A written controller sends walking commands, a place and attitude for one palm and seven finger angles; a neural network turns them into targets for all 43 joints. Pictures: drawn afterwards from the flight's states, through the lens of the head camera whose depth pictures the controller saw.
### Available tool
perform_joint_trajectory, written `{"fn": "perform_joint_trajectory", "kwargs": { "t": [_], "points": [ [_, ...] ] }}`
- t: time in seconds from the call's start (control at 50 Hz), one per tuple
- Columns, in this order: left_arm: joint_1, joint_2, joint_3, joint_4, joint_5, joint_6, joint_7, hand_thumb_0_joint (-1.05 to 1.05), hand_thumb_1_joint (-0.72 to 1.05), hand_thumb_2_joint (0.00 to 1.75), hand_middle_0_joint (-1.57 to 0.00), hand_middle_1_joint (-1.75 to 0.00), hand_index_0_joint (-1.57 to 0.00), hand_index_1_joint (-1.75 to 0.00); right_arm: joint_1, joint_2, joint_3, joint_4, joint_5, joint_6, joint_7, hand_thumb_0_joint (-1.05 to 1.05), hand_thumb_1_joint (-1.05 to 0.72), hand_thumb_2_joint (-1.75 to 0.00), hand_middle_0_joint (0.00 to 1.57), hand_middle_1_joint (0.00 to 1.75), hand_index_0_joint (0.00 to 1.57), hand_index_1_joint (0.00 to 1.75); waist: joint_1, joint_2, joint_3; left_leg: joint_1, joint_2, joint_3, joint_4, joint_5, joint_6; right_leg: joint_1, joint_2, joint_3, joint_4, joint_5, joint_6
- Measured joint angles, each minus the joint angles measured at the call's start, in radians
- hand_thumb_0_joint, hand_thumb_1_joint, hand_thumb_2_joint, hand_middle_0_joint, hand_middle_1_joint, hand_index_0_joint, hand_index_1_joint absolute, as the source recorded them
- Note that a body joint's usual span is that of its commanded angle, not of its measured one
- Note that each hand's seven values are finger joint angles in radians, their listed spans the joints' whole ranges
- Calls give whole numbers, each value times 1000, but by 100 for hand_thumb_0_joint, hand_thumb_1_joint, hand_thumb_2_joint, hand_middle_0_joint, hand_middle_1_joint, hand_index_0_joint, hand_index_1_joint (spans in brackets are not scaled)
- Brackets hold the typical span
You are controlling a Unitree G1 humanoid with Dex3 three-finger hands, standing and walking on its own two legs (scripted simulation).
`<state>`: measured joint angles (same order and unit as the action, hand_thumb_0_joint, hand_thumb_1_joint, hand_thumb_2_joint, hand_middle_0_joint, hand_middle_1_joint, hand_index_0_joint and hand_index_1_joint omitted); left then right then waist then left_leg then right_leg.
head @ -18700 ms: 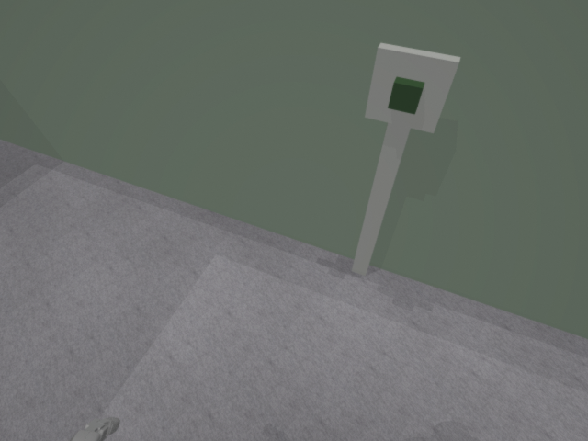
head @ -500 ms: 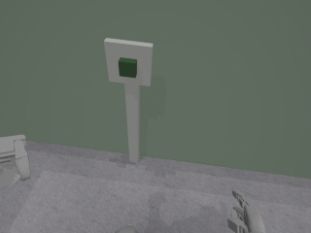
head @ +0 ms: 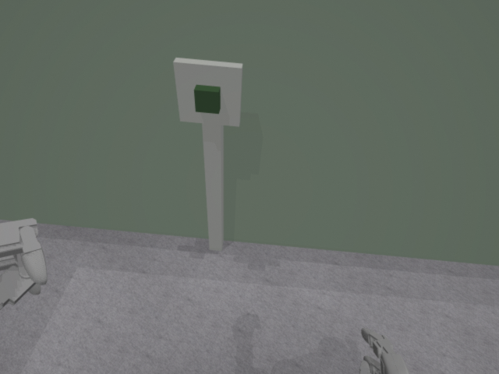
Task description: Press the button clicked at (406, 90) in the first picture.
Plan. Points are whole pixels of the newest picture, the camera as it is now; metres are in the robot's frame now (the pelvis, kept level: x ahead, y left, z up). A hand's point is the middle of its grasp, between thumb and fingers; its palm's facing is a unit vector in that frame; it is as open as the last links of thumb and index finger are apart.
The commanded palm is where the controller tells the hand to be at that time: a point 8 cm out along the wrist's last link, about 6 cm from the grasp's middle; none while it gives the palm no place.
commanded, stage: stop stepping back and stand still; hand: left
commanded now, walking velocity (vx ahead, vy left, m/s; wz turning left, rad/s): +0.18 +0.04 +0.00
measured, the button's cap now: (207, 98) +0.79 +0.16 +0.05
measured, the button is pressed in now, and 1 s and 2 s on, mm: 0 0 0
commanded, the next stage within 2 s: let the arm hang, fingers relaxed in 0.86 s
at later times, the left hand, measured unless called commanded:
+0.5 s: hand (38, 286) +0.17 +0.25 +0.16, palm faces +0.38 -0.79 -0.49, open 3.1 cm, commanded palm +0.12 +0.29 +0.18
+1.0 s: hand (50, 277) +0.20 +0.27 +0.12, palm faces +0.28 -0.82 -0.50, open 3.0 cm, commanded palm none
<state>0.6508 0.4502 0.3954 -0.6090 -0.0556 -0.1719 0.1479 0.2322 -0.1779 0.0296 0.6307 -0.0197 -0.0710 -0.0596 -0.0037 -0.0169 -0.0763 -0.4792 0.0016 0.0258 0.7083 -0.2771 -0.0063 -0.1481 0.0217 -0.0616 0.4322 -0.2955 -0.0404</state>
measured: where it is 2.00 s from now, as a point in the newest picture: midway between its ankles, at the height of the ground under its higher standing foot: outside the picture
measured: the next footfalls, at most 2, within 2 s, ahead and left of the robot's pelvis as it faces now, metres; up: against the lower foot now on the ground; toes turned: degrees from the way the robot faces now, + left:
left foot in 0.14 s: +0.05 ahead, +0.12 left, +0.00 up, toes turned +3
right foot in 0.40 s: +0.06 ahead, -0.10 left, +0.00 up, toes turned -3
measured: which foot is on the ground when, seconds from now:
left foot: up 0.00-0.12, down 0.14-1.00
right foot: down 0.00-0.16, up 0.18-0.38, down 0.40-1.00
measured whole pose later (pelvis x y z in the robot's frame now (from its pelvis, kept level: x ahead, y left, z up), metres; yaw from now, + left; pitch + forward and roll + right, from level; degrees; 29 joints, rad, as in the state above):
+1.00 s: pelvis +0.01 +0.02 +0.00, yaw +1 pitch +1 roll -1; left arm 0.58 0.41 0.29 -0.37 -0.01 -0.21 0.09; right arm 0.17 -0.23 0.00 0.63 0.01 -0.13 -0.02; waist 0.00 0.02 0.00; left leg -0.26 0.00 0.03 0.50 -0.26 0.03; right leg -0.25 -0.01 -0.08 0.46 -0.23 -0.01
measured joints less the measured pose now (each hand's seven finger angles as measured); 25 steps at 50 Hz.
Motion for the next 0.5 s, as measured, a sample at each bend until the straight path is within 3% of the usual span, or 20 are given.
{"fn": "perform_joint_trajectory", "kwargs": {
  "t": [0.06,0.16,0.22,0.28,0.4,0.44,0.5],
  "points": [
    [-22,-43,-21,70,2,6,2,1,88,90,-131,-150,-130,-150,43,-31,-16,41,13,13,-7,1,-90,-89,21,30,20,30,12,-7,-41,8,0,0,127,-38,5,10,-14,4,6,-22,19],
    [-60,-117,-78,95,25,8,11,1,89,90,-131,-150,-130,-150,88,-78,-42,49,16,-19,-38,1,-90,-89,21,30,20,30,-7,-8,-34,162,32,13,-120,6,34,1,-30,-29,97,-82,45],
    [-87,-106,-72,79,33,5,13,1,89,90,-131,-150,-130,-150,57,-56,-42,41,11,-42,-40,1,-91,-90,21,30,20,30,-5,-48,18,175,9,41,-112,7,42,-68,-41,25,246,-146,45],
    [-91,-53,-41,40,34,-7,11,2,89,90,-131,-150,-130,-150,36,-14,-27,15,6,-79,-25,1,-91,-90,20,30,20,30,-29,-50,53,199,11,36,-173,42,39,-150,-20,33,368,-179,46],
    [9,6,18,-16,23,-43,9,1,89,90,-131,-150,-130,-150,23,31,15,-36,13,-81,9,1,-90,-90,21,30,20,30,-33,-16,61,199,28,44,-183,51,19,-116,-22,-14,102,-36,42],
    [18,-12,1,18,25,-42,1,1,89,90,-131,-150,-130,-150,15,23,11,-35,11,-59,8,1,-90,-89,21,30,20,30,-28,19,62,177,36,32,-132,6,16,-113,-11,-22,85,61,17],
    [9,-59,-38,73,28,-24,-5,1,89,90,-131,-150,-130,-150,10,0,-3,-2,11,-31,5,1,-90,-89,21,30,20,30,-1,50,49,136,26,3,-17,-84,14,-117,-3,-23,80,56,1]
  ]
}}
